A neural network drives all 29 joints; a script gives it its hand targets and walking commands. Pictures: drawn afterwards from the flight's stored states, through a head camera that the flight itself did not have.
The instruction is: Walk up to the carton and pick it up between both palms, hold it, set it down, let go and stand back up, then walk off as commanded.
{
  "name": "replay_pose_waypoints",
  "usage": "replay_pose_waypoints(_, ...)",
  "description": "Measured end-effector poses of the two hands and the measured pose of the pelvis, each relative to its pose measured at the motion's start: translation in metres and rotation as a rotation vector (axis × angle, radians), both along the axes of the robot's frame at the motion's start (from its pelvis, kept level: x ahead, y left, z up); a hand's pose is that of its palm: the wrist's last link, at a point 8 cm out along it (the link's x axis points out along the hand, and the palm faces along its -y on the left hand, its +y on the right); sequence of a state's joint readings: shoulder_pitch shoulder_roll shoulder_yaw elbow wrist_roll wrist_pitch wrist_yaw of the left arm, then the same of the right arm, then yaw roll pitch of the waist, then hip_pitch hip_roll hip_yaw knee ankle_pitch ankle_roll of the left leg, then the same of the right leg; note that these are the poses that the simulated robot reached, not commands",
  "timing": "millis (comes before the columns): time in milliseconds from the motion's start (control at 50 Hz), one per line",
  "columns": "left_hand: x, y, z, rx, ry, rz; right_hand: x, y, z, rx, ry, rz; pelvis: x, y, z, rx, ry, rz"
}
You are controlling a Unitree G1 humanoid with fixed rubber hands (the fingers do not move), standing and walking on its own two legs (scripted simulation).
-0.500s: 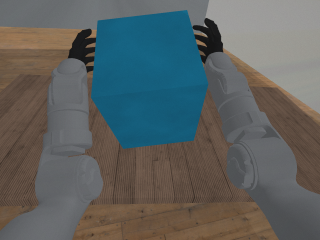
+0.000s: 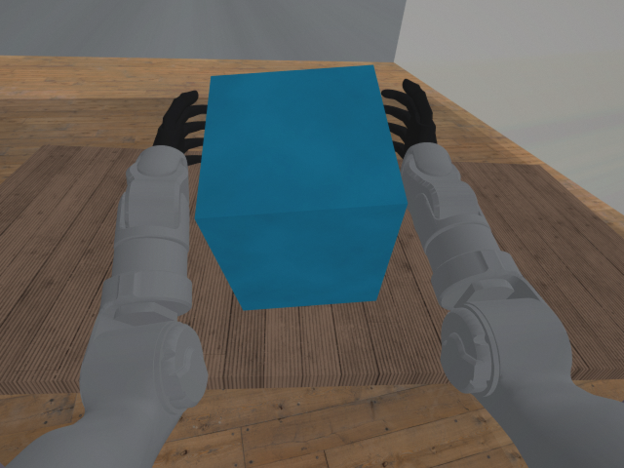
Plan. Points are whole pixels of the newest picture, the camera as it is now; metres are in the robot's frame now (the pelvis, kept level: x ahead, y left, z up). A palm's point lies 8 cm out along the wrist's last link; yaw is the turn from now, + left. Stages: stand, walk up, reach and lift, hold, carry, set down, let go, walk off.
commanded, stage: set down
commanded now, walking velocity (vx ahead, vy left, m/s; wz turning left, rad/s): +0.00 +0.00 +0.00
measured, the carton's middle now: (301, 199) +0.42 +0.01 +0.19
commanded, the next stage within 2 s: none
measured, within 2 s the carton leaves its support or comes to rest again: neither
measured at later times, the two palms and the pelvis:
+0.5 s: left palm (187, 161) +0.46 +0.16 +0.22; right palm (399, 166) +0.45 -0.13 +0.23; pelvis +0.04 +0.01 +0.00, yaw +0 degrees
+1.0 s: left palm (182, 188) +0.43 +0.16 +0.20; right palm (403, 184) +0.41 -0.13 +0.22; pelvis +0.01 +0.01 +0.00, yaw +0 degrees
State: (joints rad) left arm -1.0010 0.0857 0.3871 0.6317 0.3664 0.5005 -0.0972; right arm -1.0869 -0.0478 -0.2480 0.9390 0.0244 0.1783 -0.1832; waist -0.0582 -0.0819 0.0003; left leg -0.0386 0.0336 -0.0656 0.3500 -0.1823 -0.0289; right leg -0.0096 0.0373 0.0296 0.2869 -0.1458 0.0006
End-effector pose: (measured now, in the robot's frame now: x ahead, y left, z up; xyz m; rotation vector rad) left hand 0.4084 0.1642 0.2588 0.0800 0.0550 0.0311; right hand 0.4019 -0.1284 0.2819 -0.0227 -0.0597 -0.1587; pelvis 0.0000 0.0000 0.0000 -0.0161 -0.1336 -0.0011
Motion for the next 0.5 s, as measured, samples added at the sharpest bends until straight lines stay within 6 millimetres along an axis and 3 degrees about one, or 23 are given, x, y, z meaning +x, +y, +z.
replay_pose_waypoints(140, 0.008, 0.003, -0.022, -0.009, 0.050, -0.011, 0.004, 0.006, -0.006, 0.005, 0.010, -0.011, 0.002, 0.004, 0.000, 0.001, 0.003, 0.001)
replay_pose_waypoints(340, 0.038, 0.005, -0.030, -0.028, 0.031, 0.005, 0.035, 0.007, -0.023, 0.013, 0.024, -0.009, 0.024, 0.007, 0.001, 0.001, 0.033, 0.003)
replay_pose_waypoints(500, 0.056, -0.005, -0.039, -0.034, 0.057, -0.010, 0.049, -0.004, -0.053, 0.035, 0.071, -0.035, 0.037, 0.007, 0.001, 0.002, 0.050, 0.003)
